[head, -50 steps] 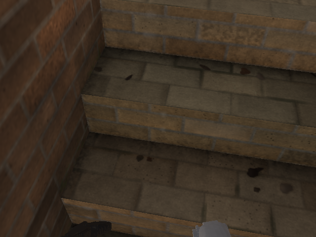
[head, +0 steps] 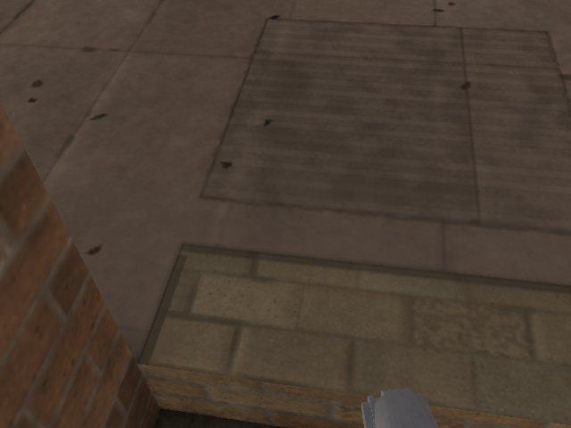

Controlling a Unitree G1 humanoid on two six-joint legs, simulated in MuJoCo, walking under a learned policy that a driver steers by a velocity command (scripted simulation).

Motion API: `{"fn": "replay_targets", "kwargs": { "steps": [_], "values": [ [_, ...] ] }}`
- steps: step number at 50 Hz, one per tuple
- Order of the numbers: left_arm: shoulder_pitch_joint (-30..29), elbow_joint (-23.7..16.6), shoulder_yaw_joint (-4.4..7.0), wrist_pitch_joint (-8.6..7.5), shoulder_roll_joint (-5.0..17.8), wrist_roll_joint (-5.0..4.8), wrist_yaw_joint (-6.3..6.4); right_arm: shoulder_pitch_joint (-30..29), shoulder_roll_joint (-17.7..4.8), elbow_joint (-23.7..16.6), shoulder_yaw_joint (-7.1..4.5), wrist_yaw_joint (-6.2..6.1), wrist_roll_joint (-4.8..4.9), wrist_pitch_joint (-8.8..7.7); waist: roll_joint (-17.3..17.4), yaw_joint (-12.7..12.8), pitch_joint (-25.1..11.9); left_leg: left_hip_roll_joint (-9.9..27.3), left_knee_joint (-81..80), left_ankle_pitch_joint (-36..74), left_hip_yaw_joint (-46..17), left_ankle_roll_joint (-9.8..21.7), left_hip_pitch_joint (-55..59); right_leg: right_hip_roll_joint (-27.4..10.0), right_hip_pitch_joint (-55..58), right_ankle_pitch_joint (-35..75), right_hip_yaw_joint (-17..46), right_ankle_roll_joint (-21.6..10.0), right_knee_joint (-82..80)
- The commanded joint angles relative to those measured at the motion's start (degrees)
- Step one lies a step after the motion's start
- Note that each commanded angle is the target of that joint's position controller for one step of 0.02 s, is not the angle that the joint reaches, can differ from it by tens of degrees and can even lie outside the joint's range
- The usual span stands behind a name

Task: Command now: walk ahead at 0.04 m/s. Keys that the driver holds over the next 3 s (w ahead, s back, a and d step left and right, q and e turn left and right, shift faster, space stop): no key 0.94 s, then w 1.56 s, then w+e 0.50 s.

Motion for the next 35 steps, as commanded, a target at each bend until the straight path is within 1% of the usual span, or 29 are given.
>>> {"fn": "replay_targets", "kwargs": {
  "steps": [1, 3, 4, 5, 6, 8, 9, 11, 12, 13, 14, 15, 16, 17, 18, 19, 21, 22, 23, 24, 25, 27, 28, 29, 30, 31, 32, 34, 35],
  "values": [
    [-3.98, -6.48, -1.18, 0.61, 2.35, 0.63, 1.97, 9.54, -5.65, 1.9, 0.08, -0.16, -2.11, -1.0, 0.81, 0.49, 2.61, 17.64, -15.05, -11.92, -23.03, 7.83, 16.63, -4.14, -22.72, 6.08, 1.33, -1.12, -2.72],
    [-4.0, -6.43, -1.0, 1.07, 3.84, 0.97, 1.21, 7.13, -6.61, 0.22, 0.16, 0.15, -2.03, -1.41, 3.12, 1.31, 2.14, 16.49, -17.35, -13.43, -20.16, 7.07, 10.97, -5.75, -18.38, 7.95, -0.79, -0.46, -5.44],
    [-7.29, -8.19, -1.46, 1.61, 4.21, 0.3, 1.2, 8.97, -6.82, 1.56, 0.4, 0.44, -2.47, -1.08, 3.38, 0.91, 1.57, 18.39, -18.53, -13.31, -22.25, 6.03, 11.3, -6.79, -20.03, 6.19, 1.38, -1.01, -4.77],
    [-7.92, -8.23, -1.47, 1.67, 4.61, 1.16, 0.01, 4.03, -8.7, -1.74, 0.26, 1.11, -1.79, -0.69, 3.81, 2.48, 0.86, 16.5, -21.38, -13.47, -16.57, 5.21, 8.74, -6.46, -12.84, 2.61, -3.27, -0.83, -11.85],
    [-9.44, -7.97, -1.75, 1.83, 4.66, 1.17, -0.88, 2.48, -10.11, -2.21, -0.17, 1.28, -1.48, -0.2, 3.97, 2.26, 0.42, 17.72, -22.59, -13.5, -17.67, 5.68, 3.63, -6.78, -5.04, -1.63, -2.91, -1.04, -18.23],
    [-9.94, -7.54, -2.25, 1.39, 2.39, 0.61, -3.12, -5.27, -12.34, -5.02, -0.66, 1.86, 1.41, -0.01, 5.44, 4.36, -1.3, 16.48, -26.09, -7.15, -11.06, 5.39, -6.06, -3.5, 19.31, -8.5, -8.56, 0.93, -24.8],
    [-12.27, -8.9, -2.2, 1.22, 2.72, 0.76, -4.06, -4.04, -13.32, -5.5, -0.46, 1.39, 2.78, -0.32, 5.61, 3.5, -2.12, 16.96, -25.62, -4.68, -12.26, 5.77, -3.65, -2.35, 22.77, -12.55, -8.56, 0.98, -29.27],
    [-8.21, -7.96, -2.84, 0.13, 1.66, 0.82, -4.95, -5.75, -16.27, -5.44, -1.06, 1.88, 4.91, -0.53, 6.86, 6.4, -1.74, 16.98, -20.54, 23.17, -10.22, 5.41, 13.42, -0.5, 22.53, -12.03, -9.73, 0.62, -45.35],
    [-4.04, -6.28, -2.9, -1.25, 3.07, -0.42, -4.63, -2.69, -16.38, -3.79, -1.36, 2.22, 5.78, -1.21, 7.71, 6.31, -5.09, 15.45, -13.84, 43.25, -8.33, 3.74, 20.44, 0.52, 26.65, -7.2, -7.03, -1.39, -51.45],
    [8.4, -3.21, -2.05, -1.55, -3.73, 0.77, 2.26, 6.27, -17.86, -3.81, -5.34, -5.13, 5.55, 0.21, 11.36, 6.11, -10.33, 15.09, -4.57, 79.79, 0.64, 3.54, 23.28, 5.03, 40.25, -11.95, -5.06, -2.52, -60.76],
    [10.19, -3.36, 0.16, -1.12, 4.82, 1.07, 6.39, 3.81, -13.08, -7.29, -5.07, -7.28, 5.13, 0.51, -3.64, 7.29, -9.12, 10.29, 5.55, 72.82, -0.08, -0.71, 8.4, -3.28, 49.78, 15.53, 10.25, -5.06, -64.83],
    [14.75, -5.95, 2.56, -1.16, 20.79, 2.13, 2.44, -10.34, -10.65, -10.78, -3.38, -1.98, 2.21, -0.01, -22.3, 12.32, -19.38, -0.99, 22.37, 10.22, -7.54, -3.47, -11.58, -13.06, 62.01, 28.91, 40.59, -18.54, -89.09],
    [24.76, -3.88, 3.88, -2.17, 21.38, 2.89, 0.21, -9.88, -11.44, -11.79, -5.37, 0.01, 3.35, 0.79, -23.16, 16.19, -18.17, -6.28, 54.35, -2.61, -20.78, -5.01, -19.2, -17.52, 63.81, 27.92, 54.65, -20.82, -95.3],
    [20.92, -2.72, 3.55, -3.42, 18.25, 2.01, -1.11, -12.55, -9.22, -10.45, -5.67, 0.15, 4.83, 1.27, -21.43, 14.27, -11.51, -6.57, 70.24, 0.71, -25.87, -3.21, -27.75, -15.73, 56.76, 20.22, 45.73, -17.6, -94.22],
    [17.99, 0.27, 3.36, -3.93, 15.33, -0.03, -1.99, -12.75, -9.03, -9.19, -6.11, -0.05, 4.91, 0.53, -15.79, 11.69, -5.06, -6.66, 73.66, -0.63, -25.07, -1.79, -33.45, -12.63, 53.43, 17.95, 35.81, -14.36, -89.87],
    [14.38, 2.2, 2.7, -4.19, 11.82, -2.65, -2.38, -11.7, -9.19, -9.17, -5.57, -0.55, 4.15, -0.29, -9.72, 7.96, -2.74, -5.53, 76.87, -1.64, -21.16, -1.14, -36.63, -10.93, 53.96, 20.61, 26.83, -12.33, -83.57],
    [3.56, 3.39, -0.16, -4.32, 2.26, -2.63, -2.3, -8.9, -6.7, -7.9, -3.83, -2.05, 2.87, 0.13, -0.9, 0.65, -3.04, 1.09, 63.99, -2.87, -18.5, -1.32, -30.54, -7.59, 47.68, 10.8, 17.09, -5.28, -83.39],
    [-2.41, 2.0, -1.14, -4.52, -0.1, -2.84, -1.49, -5.83, -6.52, -6.09, -3.29, -2.01, 2.88, 0.41, -4.24, -1.41, -3.46, 3.48, 62.99, -7.09, -17.55, -3.27, -26.43, -7.17, 43.24, 5.8, 16.81, -4.2, -85.89],
    [-8.28, 0.43, -1.96, -5.04, -1.16, -2.83, -1.03, -2.88, -6.67, -4.31, -3.14, -1.34, 3.36, 0.73, -3.22, -3.37, -4.1, 5.26, 59.86, -5.12, -16.2, -5.75, -19.6, -5.13, 37.93, 2.77, 12.61, -1.71, -85.39],
    [-11.44, -0.92, -1.69, -5.8, 1.09, -2.45, -0.86, -0.03, -8.08, -2.46, -3.52, -0.47, 3.37, 0.68, -2.1, -4.23, -3.78, 5.95, 56.88, -1.27, -14.05, -7.68, -12.64, -3.1, 32.94, 3.22, 7.3, -0.02, -83.98],
    [-8.46, -0.71, -1.59, -6.76, 3.61, -2.15, -1.55, -3.54, -10.36, -4.27, -4.15, -1.36, 3.38, 0.41, -0.6, -3.31, -3.32, 7.79, 47.29, -3.09, -12.86, -12.1, -13.6, -2.8, 36.38, 5.66, 5.95, 0.73, -84.54],
    [-4.26, 1.19, -0.98, -7.85, 6.46, -1.97, -1.68, -6.04, -10.0, -4.32, -4.11, -1.49, 3.56, 0.52, -4.99, -0.38, -2.22, 8.7, 36.41, -3.26, -9.23, -14.12, -9.65, -2.97, 41.36, 9.1, 4.05, 1.19, -82.74],
    [-4.85, 0.13, -1.57, -7.48, 5.43, -3.85, -3.19, -14.22, -7.74, -8.52, -2.17, -0.01, 5.93, 0.8, -1.97, 1.09, 1.16, 8.13, 10.59, -16.83, -3.11, -16.25, -6.94, -2.55, 46.26, 1.87, 1.3, 3.64, -90.77],
    [2.64, 4.28, -0.3, -6.23, 8.18, -4.78, -4.8, -14.79, -7.14, -6.6, -1.93, 1.07, 6.93, 0.94, -2.23, 2.9, 2.55, 7.81, 1.7, -1.01, -2.28, -15.6, 1.89, -2.04, 45.5, -10.99, 3.33, 3.06, -91.36],
    [7.13, 7.17, 0.32, -4.91, 8.75, -3.54, -6.99, -13.66, -9.0, -5.91, -2.3, 1.77, 5.57, 1.0, -8.65, 4.64, 3.93, 5.19, 10.78, 4.63, -1.46, -12.43, 8.89, -1.33, 42.85, -13.64, 3.35, 2.24, -94.66],
    [7.15, 4.27, 1.81, -4.67, 9.47, -3.7, -6.94, -20.46, -13.73, -10.56, -3.06, 1.07, 6.47, 0.3, -1.38, 8.71, 3.96, 4.07, 5.5, -0.71, -6.27, -8.08, -0.9, -1.45, 55.36, -6.06, 1.61, 1.62, -94.56],
    [7.07, 2.49, 2.7, -5.36, 9.73, -2.84, -5.28, -25.62, -16.46, -14.16, -3.65, 0.44, 5.85, -0.33, 0.34, 10.69, 1.59, 4.69, 4.94, -1.24, -6.85, -4.97, -3.55, -0.71, 60.67, -1.44, -0.51, 2.26, -92.82],
    [3.27, 1.21, 2.93, -5.78, 8.8, -2.13, -3.51, -24.92, -12.97, -13.72, -3.59, -0.78, 5.68, -0.9, -0.44, 8.29, 2.6, 6.1, 4.96, 3.81, -7.23, -3.98, -3.62, -1.35, 63.47, 6.08, -1.86, 1.98, -91.54],
    [3.2, 0.7, 3.23, -5.49, 7.93, -1.97, -3.21, -22.43, -12.91, -12.84, -3.48, -0.48, 5.81, -1.25, 1.44, 7.78, 2.32, 6.48, 3.96, 7.44, -8.2, -3.61, -1.64, -0.46, 63.76, 8.38, -2.71, 2.4, -90.99]
  ]
}}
